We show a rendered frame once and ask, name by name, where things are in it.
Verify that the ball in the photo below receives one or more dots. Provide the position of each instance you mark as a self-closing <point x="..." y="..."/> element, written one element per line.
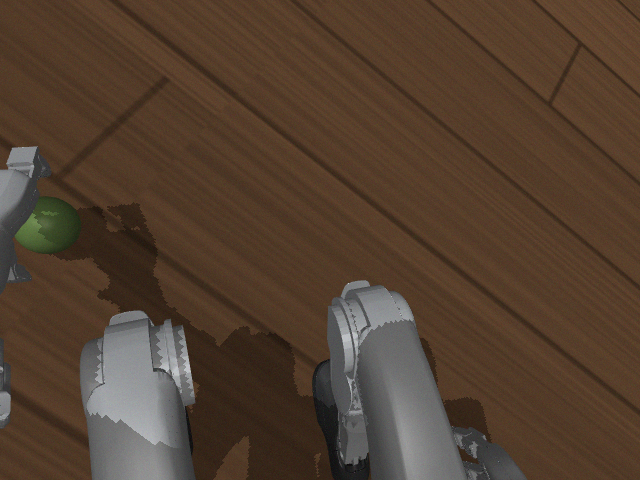
<point x="53" y="226"/>

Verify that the right robot foot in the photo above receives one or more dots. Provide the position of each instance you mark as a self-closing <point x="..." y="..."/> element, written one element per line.
<point x="327" y="417"/>

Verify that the right robot hand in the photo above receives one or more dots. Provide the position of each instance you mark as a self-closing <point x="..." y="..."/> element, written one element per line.
<point x="494" y="462"/>

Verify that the left robot hand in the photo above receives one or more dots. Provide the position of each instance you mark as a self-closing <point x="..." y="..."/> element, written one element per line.
<point x="19" y="196"/>

